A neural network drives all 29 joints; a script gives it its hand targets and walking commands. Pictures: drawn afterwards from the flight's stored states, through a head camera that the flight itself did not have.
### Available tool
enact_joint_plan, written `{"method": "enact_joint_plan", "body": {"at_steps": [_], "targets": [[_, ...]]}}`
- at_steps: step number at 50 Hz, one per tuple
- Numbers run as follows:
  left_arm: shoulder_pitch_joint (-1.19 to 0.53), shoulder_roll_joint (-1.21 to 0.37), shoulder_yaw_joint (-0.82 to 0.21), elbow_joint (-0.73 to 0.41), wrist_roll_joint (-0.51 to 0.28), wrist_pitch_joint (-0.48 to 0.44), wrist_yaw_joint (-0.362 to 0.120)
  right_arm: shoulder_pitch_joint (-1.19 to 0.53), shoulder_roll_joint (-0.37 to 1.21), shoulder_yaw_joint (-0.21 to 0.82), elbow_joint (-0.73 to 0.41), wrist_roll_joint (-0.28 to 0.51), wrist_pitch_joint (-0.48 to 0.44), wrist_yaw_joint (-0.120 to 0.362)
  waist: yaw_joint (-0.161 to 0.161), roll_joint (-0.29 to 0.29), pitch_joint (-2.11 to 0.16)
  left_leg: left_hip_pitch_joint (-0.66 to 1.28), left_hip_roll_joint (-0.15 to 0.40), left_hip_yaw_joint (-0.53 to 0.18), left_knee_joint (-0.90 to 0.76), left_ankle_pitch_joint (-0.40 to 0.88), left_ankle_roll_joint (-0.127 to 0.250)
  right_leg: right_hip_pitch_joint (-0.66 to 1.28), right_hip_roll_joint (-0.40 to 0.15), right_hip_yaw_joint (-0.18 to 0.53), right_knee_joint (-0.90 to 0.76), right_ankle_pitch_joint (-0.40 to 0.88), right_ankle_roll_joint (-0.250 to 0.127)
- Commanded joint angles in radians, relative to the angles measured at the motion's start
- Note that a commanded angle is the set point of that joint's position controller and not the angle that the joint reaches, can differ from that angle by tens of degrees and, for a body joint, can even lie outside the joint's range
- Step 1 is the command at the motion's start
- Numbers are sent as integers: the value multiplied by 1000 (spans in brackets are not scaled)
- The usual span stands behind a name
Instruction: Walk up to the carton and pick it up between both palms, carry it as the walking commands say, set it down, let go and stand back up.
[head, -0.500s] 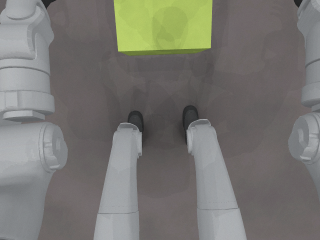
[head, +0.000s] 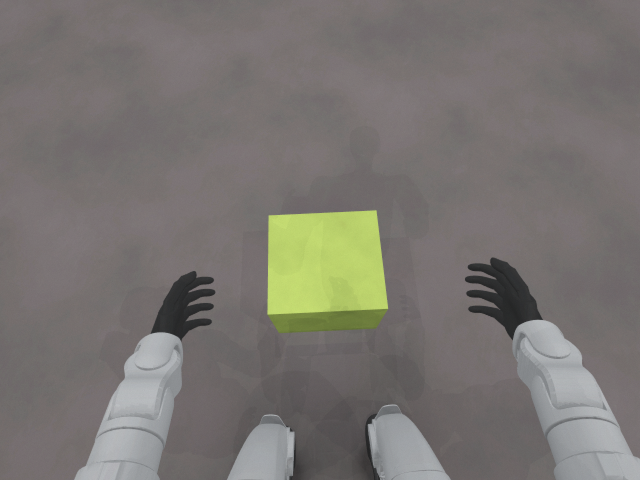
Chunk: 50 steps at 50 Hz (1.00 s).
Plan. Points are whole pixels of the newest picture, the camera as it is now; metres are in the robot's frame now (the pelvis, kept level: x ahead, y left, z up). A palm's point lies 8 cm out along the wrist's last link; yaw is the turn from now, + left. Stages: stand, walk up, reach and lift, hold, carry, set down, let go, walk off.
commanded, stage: let go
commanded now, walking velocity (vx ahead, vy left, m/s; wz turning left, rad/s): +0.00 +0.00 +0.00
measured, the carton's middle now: (325, 275) +0.55 -0.01 -0.60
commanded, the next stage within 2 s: stand in 0.68 s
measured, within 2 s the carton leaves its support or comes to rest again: neither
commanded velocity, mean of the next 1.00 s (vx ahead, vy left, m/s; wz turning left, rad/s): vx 0.00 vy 0.00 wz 0.00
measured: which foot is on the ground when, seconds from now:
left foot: down 0.00-1.00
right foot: down 0.00-1.00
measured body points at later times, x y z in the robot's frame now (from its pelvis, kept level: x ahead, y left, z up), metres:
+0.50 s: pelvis +0.00 +0.01 +0.04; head -0.02 +0.01 +0.48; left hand +0.17 +0.23 -0.03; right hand +0.18 -0.23 -0.03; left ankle +0.03 +0.14 -0.69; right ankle +0.04 -0.13 -0.69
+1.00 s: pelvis +0.06 +0.00 +0.04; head +0.07 +0.01 +0.49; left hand +0.20 +0.27 -0.06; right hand +0.19 -0.26 -0.05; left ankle +0.03 +0.14 -0.69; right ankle +0.04 -0.13 -0.69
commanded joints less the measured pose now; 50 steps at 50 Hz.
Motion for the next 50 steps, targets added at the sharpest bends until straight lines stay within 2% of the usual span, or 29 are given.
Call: {"method": "enact_joint_plan", "body": {"at_steps": [1,3,4,5,6,7,8,9,12,13,15,20,21,22,24,28,30,31,33,34,35,36,39,41,42,43,44,47,50], "targets": [[196,110,71,-249,51,-132,-15,137,-33,-20,-217,-154,-117,-3,38,-95,-618,498,-68,96,-261,405,13,585,63,-96,-236,376,11],[287,102,54,-337,51,-156,-23,225,-29,-7,-309,-172,-142,-6,20,-98,-639,596,-73,94,-297,387,13,636,61,-90,-277,344,7],[310,106,49,-378,45,-170,-27,235,-39,0,-353,-183,-158,-3,27,-75,-626,612,-76,95,-313,369,11,636,57,-92,-282,303,1],[261,108,38,-421,31,-180,-30,196,-29,8,-368,-175,-166,1,16,-57,-555,600,-76,97,-323,324,10,602,57,-90,-298,258,-6],[279,118,38,-418,26,-189,-36,192,-21,32,-374,-176,-173,2,29,-60,-482,582,-70,91,-345,236,14,592,54,-92,-308,166,-3],[285,123,35,-471,28,-198,-38,206,-21,40,-398,-174,-184,8,29,-10,-464,582,-57,79,-381,178,12,629,60,-99,-313,129,-5],[288,113,23,-465,13,-198,-43,200,-5,54,-403,-172,-187,11,17,-33,-374,545,-52,76,-405,114,16,642,65,-100,-333,82,-8],[301,126,10,-438,5,-192,-51,195,-9,58,-370,-162,-185,14,27,4,-269,493,-33,67,-448,18,19,658,67,-106,-341,31,-5],[303,109,-32,-375,-12,-165,-59,214,-9,49,-278,-173,-151,25,5,26,-40,361,21,42,-575,-223,32,772,88,-136,-336,-42,7],[315,97,-38,-361,-6,-158,-58,227,-16,48,-256,-163,-143,35,10,64,-31,344,35,32,-612,-250,32,834,89,-134,-334,-34,8],[366,109,-40,-315,10,-136,-57,302,-25,36,-204,-182,-113,38,-3,82,34,303,57,20,-650,-308,43,913,98,-146,-329,-33,11],[400,101,-47,-257,46,-83,-61,357,-39,26,-185,-189,-48,43,5,98,186,234,80,16,-713,-412,73,1035,121,-162,-340,-23,27],[399,102,-32,-232,49,-75,-60,343,-45,10,-193,-200,-38,39,7,60,198,238,76,16,-702,-397,75,1043,120,-162,-340,-27,27],[391,98,-41,-227,51,-69,-59,343,-43,13,-198,-198,-33,37,6,72,216,236,75,19,-702,-408,76,1048,122,-160,-344,-33,31],[388,102,-24,-208,66,-57,-57,323,-47,13,-203,-205,-22,36,13,87,244,229,75,16,-692,-392,72,1057,122,-168,-331,-26,36],[361,105,-22,-234,68,-55,-60,284,-48,7,-264,-216,-29,32,14,30,178,314,50,22,-638,-310,64,1036,109,-159,-348,-35,34],[344,119,-22,-247,71,-61,-62,289,-45,1,-280,-217,-42,20,1,-9,140,400,24,37,-578,-219,52,983,91,-146,-385,-35,27],[332,107,-17,-262,73,-71,-59,273,-28,7,-301,-217,-56,18,-4,-56,88,465,8,38,-549,-133,46,958,80,-142,-401,-20,21],[339,133,0,-267,86,-78,-53,262,-23,15,-306,-212,-67,4,-3,-88,11,596,-20,49,-473,7,29,864,49,-121,-442,-19,7],[421,217,33,-60,79,-126,-5,380,-161,-24,-36,-188,-118,-29,33,-67,-140,565,-8,34,-379,61,2,644,-24,-33,-410,59,-14],[431,255,35,-50,82,-145,7,427,-146,-20,-19,-182,-136,-33,14,-92,-112,579,-23,33,-384,-4,1,572,-31,-7,-457,-71,-26],[409,269,43,-48,90,-156,11,456,-135,-19,-1,-183,-147,-35,3,-138,-108,599,-26,33,-367,2,-5,524,-38,21,-483,-141,-31],[398,292,55,-37,100,-175,10,508,-141,-22,28,-195,-175,-48,-10,-118,-63,591,-16,8,-361,-3,8,469,-44,67,-492,-217,-37],[377,266,44,-22,94,-186,7,485,-148,-19,37,-196,-187,-51,5,-87,-42,572,-2,-13,-383,39,18,479,-37,47,-458,-136,-36],[383,252,39,-9,94,-192,6,483,-163,-23,40,-194,-191,-56,7,-44,-52,557,13,-37,-401,49,28,519,-26,25,-420,-50,-33],[393,251,40,1,88,-194,7,484,-169,-23,45,-194,-198,-57,15,-35,-53,537,23,-47,-409,81,32,556,-21,9,-394,14,-31],[398,232,30,12,86,-198,5,478,-173,-27,42,-194,-201,-60,12,-2,-60,549,24,-43,-403,168,33,581,-27,3,-374,132,-33],[426,239,35,41,70,-203,7,491,-182,-25,61,-178,-219,-74,24,-12,-159,604,53,-44,-348,523,41,679,-42,-10,-319,399,-39],[446,246,36,59,65,-197,16,514,-187,-25,74,-171,-220,-88,31,33,-197,647,58,-24,-317,720,35,714,-46,-30,-280,524,-47]]}}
